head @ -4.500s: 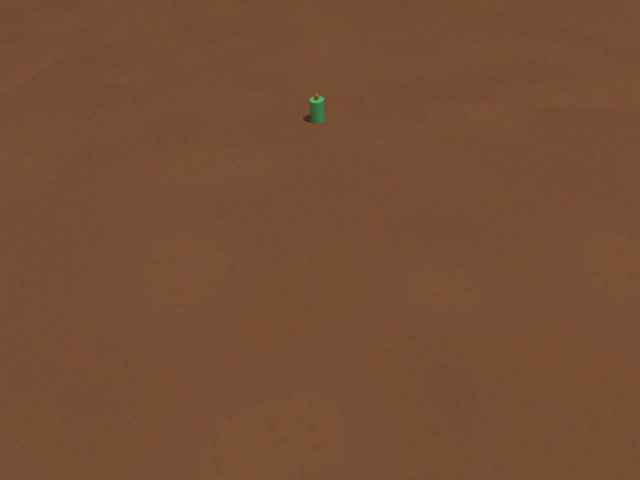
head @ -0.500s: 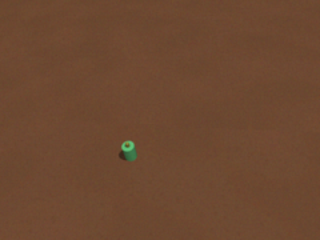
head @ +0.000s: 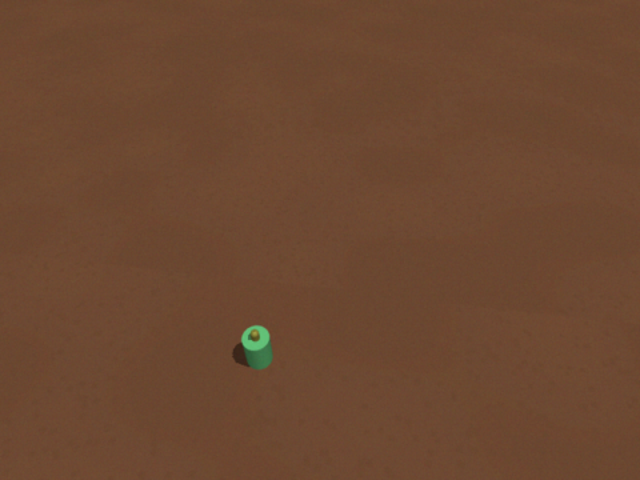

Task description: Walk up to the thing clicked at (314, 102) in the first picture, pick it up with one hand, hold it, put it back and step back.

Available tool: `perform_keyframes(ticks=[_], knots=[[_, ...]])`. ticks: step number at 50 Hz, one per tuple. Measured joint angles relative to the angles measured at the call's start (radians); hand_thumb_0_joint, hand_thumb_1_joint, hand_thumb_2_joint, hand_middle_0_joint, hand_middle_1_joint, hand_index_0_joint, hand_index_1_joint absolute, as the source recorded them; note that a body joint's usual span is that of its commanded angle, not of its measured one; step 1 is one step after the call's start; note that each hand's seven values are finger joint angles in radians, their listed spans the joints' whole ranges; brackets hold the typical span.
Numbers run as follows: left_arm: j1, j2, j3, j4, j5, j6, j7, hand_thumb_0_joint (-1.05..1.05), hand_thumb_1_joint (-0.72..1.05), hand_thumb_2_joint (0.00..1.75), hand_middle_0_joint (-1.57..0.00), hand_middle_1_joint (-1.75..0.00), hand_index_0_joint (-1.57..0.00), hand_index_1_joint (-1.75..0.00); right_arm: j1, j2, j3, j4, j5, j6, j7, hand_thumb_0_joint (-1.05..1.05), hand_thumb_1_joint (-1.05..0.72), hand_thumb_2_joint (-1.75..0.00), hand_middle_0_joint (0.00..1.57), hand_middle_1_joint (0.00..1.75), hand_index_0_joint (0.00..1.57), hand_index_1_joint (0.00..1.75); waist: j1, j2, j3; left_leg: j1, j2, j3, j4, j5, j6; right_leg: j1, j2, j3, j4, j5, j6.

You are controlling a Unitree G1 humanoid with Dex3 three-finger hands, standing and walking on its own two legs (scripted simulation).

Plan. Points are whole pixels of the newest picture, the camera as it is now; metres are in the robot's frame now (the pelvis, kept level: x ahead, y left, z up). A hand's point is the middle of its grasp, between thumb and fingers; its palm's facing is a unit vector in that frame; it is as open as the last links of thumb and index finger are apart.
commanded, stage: walk up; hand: left
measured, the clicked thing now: (257, 345) +0.67 +0.21 -0.67
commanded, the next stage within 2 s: none
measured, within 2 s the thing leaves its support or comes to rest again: neither
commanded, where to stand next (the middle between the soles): +0.31 +0.00 m, yaw +0 degrees
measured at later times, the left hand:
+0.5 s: hand (163, 424) +0.24 +0.25 -0.11, palm faces -0.04 -0.91 -0.40, open 7.3 cm
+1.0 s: hand (161, 407) +0.28 +0.27 -0.15, palm faces -0.08 -0.91 -0.40, open 7.3 cm
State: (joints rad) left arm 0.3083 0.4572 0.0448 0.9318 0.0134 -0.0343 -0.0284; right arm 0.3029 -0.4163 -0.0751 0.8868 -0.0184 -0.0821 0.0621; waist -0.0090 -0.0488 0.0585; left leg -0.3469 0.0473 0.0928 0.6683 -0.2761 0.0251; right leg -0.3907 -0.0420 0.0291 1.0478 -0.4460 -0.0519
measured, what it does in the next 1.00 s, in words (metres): walks ahead: right foot, then left foot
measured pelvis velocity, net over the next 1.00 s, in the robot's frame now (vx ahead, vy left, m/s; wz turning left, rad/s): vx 0.24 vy -0.01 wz -0.04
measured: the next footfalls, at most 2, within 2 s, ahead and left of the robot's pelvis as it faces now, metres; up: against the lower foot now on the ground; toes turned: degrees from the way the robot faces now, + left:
right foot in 0.32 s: +0.24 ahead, -0.15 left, +0.00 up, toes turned -5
left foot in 0.66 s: +0.33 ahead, +0.13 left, +0.00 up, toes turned -1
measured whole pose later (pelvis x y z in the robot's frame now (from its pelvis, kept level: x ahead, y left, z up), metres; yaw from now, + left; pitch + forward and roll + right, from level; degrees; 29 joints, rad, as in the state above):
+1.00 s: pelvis +0.24 -0.01 +0.00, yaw -2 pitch -3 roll -1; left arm 0.27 0.40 0.04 0.98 0.03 -0.03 -0.01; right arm 0.21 -0.41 -0.03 0.94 0.00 -0.01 0.02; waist 0.00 0.02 0.08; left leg -0.37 0.07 0.02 0.72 -0.34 0.00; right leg -0.32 -0.03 -0.04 0.68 -0.31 0.00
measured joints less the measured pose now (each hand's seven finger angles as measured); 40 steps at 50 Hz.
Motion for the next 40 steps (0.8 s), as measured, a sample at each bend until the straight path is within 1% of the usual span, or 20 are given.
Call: perform_keyframes(ticks=[1, 3, 6, 10, 13, 15, 16, 17, 18, 20, 22, 25, 29, 31, 33, 34, 35, 37, 39, 40], knots=[[-0.007, 0.002, -0.001, 0.004, -0.003, -0.003, -0.001, 0.01, 0.91, 0.9, -0.21, -0.29, -0.2, -0.3, 0.006, 0.008, 0.006, 0.0, 0.001, 0.0, -0.004, 0.01, -0.9, -0.9, 0.21, 0.3, 0.21, 0.3, -0.005, -0.01, 0.007, 0.025, -0.004, 0.005, -0.027, 0.004, 0.001, -0.03, 0.002, -0.001, 0.021, 0.025, 0.003], [-0.019, 0.002, -0.002, 0.005, -0.006, -0.01, -0.008, 0.01, 0.91, 0.9, -0.21, -0.29, -0.2, -0.3, 0.02, 0.016, 0.017, 0.002, 0.003, -0.001, -0.009, 0.01, -0.9, -0.9, 0.21, 0.3, 0.21, 0.3, -0.01, -0.021, 0.016, 0.07, -0.012, 0.014, -0.08, 0.012, 0.002, -0.075, -0.01, -0.015, -0.002, 0.069, 0.013], [-0.031, -0.01, -0.001, -0.002, -0.003, -0.009, -0.024, 0.01, 0.91, 0.9, -0.21, -0.29, -0.2, -0.3, 0.042, 0.015, 0.023, 0.002, 0.001, 0.001, -0.011, 0.01, -0.9, -0.9, 0.21, 0.3, 0.21, 0.3, -0.018, -0.015, 0.026, 0.127, -0.017, 0.022, -0.138, 0.01, 0.007, -0.106, -0.032, -0.036, -0.099, 0.106, 0.033], [-0.053, -0.029, -0.001, -0.012, 0.003, -0.001, -0.039, 0.01, 0.91, 0.9, -0.21, -0.29, -0.2, -0.3, 0.068, 0.004, 0.023, -0.001, 0.004, 0.003, -0.012, 0.01, -0.9, -0.9, 0.21, 0.3, 0.21, 0.3, -0.031, 0.011, 0.035, 0.182, -0.019, 0.023, -0.173, -0.013, 0.001, -0.098, -0.051, -0.048, -0.253, 0.164, 0.036], [-0.073, -0.038, 0.0, -0.022, 0.002, -0.006, -0.041, 0.01, 0.91, 0.9, -0.21, -0.3, -0.21, -0.3, 0.079, -0.005, 0.024, -0.003, 0.005, 0.012, -0.012, 0.01, -0.9, -0.9, 0.21, 0.3, 0.21, 0.3, -0.036, 0.032, 0.037, 0.205, -0.014, 0.021, -0.156, -0.055, -0.014, -0.057, -0.045, -0.054, -0.367, 0.202, 0.028], [-0.079, -0.04, 0.002, -0.031, 0.001, -0.018, -0.037, 0.01, 0.91, 0.9, -0.21, -0.3, -0.21, -0.3, 0.083, -0.01, 0.026, -0.008, 0.008, 0.021, -0.013, 0.01, -0.9, -0.9, 0.21, 0.3, 0.21, 0.3, -0.037, 0.047, 0.035, 0.208, -0.004, 0.018, -0.107, -0.104, -0.028, 0.001, -0.027, -0.068, -0.457, 0.234, 0.02], [-0.084, -0.043, 0.005, -0.036, 0.002, -0.028, -0.033, 0.01, 0.91, 0.9, -0.21, -0.3, -0.21, -0.3, 0.084, -0.013, 0.027, -0.01, 0.01, 0.025, -0.015, 0.01, -0.9, -0.9, 0.21, 0.3, 0.21, 0.3, -0.035, 0.063, 0.038, 0.199, 0.011, 0.012, -0.053, -0.138, -0.026, 0.024, -0.01, -0.074, -0.48, 0.281, 0.023], [-0.091, -0.049, 0.008, -0.042, 0.004, -0.037, -0.027, 0.01, 0.91, 0.9, -0.21, -0.3, -0.21, -0.3, 0.077, -0.015, 0.027, -0.01, 0.013, 0.032, -0.02, 0.01, -0.9, -0.9, 0.21, 0.3, 0.21, 0.3, -0.034, 0.084, 0.048, 0.172, 0.031, -0.006, 0.036, -0.153, -0.01, 0.031, 0.005, -0.086, -0.457, 0.271, 0.03], [-0.094, -0.052, 0.008, -0.051, 0.002, -0.045, -0.023, 0.01, 0.91, 0.9, -0.21, -0.3, -0.21, -0.3, 0.066, -0.011, 0.03, -0.006, 0.014, 0.039, -0.023, 0.01, -0.9, -0.9, 0.21, 0.3, 0.21, 0.3, -0.029, 0.089, 0.054, 0.135, 0.027, -0.033, 0.143, -0.169, 0.001, 0.036, 0.008, -0.09, -0.429, 0.244, 0.033], [-0.089, -0.062, 0.002, -0.066, -0.008, -0.052, -0.017, 0.01, 0.91, 0.9, -0.21, -0.3, -0.21, -0.3, 0.039, -0.007, 0.035, 0.003, 0.013, 0.052, -0.027, 0.01, -0.9, -0.9, 0.21, 0.3, 0.21, 0.3, -0.013, 0.088, 0.053, 0.052, -0.002, -0.07, 0.326, -0.191, 0.008, 0.058, 0.004, -0.082, -0.418, 0.213, 0.031], [-0.075, -0.075, -0.007, -0.073, -0.014, -0.052, -0.012, 0.01, 0.91, 0.9, -0.21, -0.3, -0.21, -0.3, 0.015, -0.011, 0.035, 0.002, 0.016, 0.055, -0.026, 0.01, -0.9, -0.9, 0.21, 0.3, 0.21, 0.3, -0.001, 0.1, 0.049, -0.019, -0.005, -0.085, 0.394, -0.16, 0.007, 0.095, 0.004, -0.079, -0.451, 0.21, 0.031], [-0.046, -0.08, -0.015, -0.078, -0.009, -0.048, -0.011, 0.01, 0.91, 0.9, -0.21, -0.3, -0.21, -0.3, -0.013, -0.017, 0.028, -0.008, 0.013, 0.048, -0.014, 0.01, -0.9, -0.9, 0.21, 0.3, 0.21, 0.3, 0.009, 0.112, 0.034, -0.092, 0.02, -0.086, 0.332, -0.099, -0.006, 0.139, 0.007, -0.079, -0.499, 0.21, 0.031], [-0.02, -0.065, -0.017, -0.079, 0.002, -0.038, -0.004, 0.01, 0.9, 0.9, -0.21, -0.3, -0.21, -0.3, -0.041, -0.016, 0.022, -0.005, 0.006, 0.047, -0.01, 0.01, -0.9, -0.9, 0.21, 0.3, 0.21, 0.3, 0.026, 0.104, 0.029, -0.121, 0.043, -0.074, 0.15, -0.034, -0.023, 0.163, 0.007, -0.079, -0.501, 0.183, 0.042], [-0.017, -0.053, -0.02, -0.073, 0.002, -0.029, 0.003, 0.01, 0.9, 0.9, -0.21, -0.3, -0.21, -0.3, -0.057, -0.011, 0.021, 0.007, 0.006, 0.046, -0.017, 0.01, -0.9, -0.9, 0.21, 0.3, 0.21, 0.3, 0.036, 0.089, 0.032, -0.1, 0.037, -0.067, 0.057, 0.027, -0.026, 0.158, 0.001, -0.072, -0.464, 0.152, 0.053], [-0.015, -0.046, -0.024, -0.061, -0.003, -0.012, 0.009, 0.01, 0.9, 0.9, -0.21, -0.3, -0.21, -0.3, -0.065, -0.012, 0.022, 0.016, 0.006, 0.038, -0.026, 0.01, -0.9, -0.9, 0.21, 0.3, 0.21, 0.3, 0.039, 0.08, 0.028, -0.05, 0.022, -0.063, -0.043, 0.105, -0.021, 0.139, -0.006, -0.067, -0.393, 0.099, 0.066], [-0.022, -0.041, -0.025, -0.051, -0.007, -0.001, 0.013, 0.01, 0.9, 0.9, -0.21, -0.3, -0.21, -0.3, -0.073, -0.006, 0.02, 0.024, 0.003, 0.034, -0.033, 0.01, -0.9, -0.9, 0.21, 0.3, 0.21, 0.3, 0.036, 0.065, 0.029, -0.045, 0.008, -0.061, -0.043, 0.101, -0.026, 0.125, -0.018, -0.063, -0.348, 0.07, 0.067], [-0.035, -0.037, -0.023, -0.041, -0.01, 0.011, 0.017, 0.01, 0.91, 0.9, -0.21, -0.3, -0.21, -0.3, -0.081, 0.004, 0.02, 0.028, 0.0, 0.032, -0.037, 0.01, -0.9, -0.9, 0.21, 0.3, 0.2, 0.3, 0.037, 0.045, 0.035, -0.052, -0.003, -0.053, -0.019, 0.083, -0.026, 0.106, -0.022, -0.044, -0.299, 0.027, 0.051], [-0.049, -0.034, -0.022, -0.027, -0.009, 0.024, 0.022, 0.01, 0.91, 0.9, -0.21, -0.3, -0.21, -0.3, -0.09, 0.022, 0.028, 0.025, 0.003, 0.028, -0.031, 0.01, -0.9, -0.9, 0.21, 0.3, 0.21, 0.3, 0.034, 0.024, 0.045, -0.053, -0.005, -0.046, 0.003, 0.059, -0.017, 0.057, 0.001, -0.02, -0.169, -0.059, 0.027], [-0.052, -0.029, -0.021, -0.013, -0.005, 0.027, 0.022, 0.01, 0.91, 0.9, -0.21, -0.3, -0.21, -0.3, -0.093, 0.037, 0.036, 0.018, 0.002, 0.029, -0.031, 0.01, -0.9, -0.9, 0.21, 0.3, 0.21, 0.3, 0.026, 0.009, 0.049, -0.038, -0.003, -0.04, -0.014, 0.056, -0.007, 0.016, 0.013, -0.023, -0.087, -0.071, 0.018], [-0.05, -0.028, -0.019, -0.007, -0.004, 0.026, 0.019, 0.01, 0.91, 0.9, -0.21, -0.29, -0.21, -0.3, -0.092, 0.04, 0.039, 0.015, 0.001, 0.03, -0.031, 0.01, -0.9, -0.9, 0.21, 0.3, 0.21, 0.3, 0.022, 0.004, 0.048, -0.029, -0.002, -0.038, -0.027, 0.057, -0.006, 0.003, 0.011, -0.03, -0.082, -0.064, 0.016]])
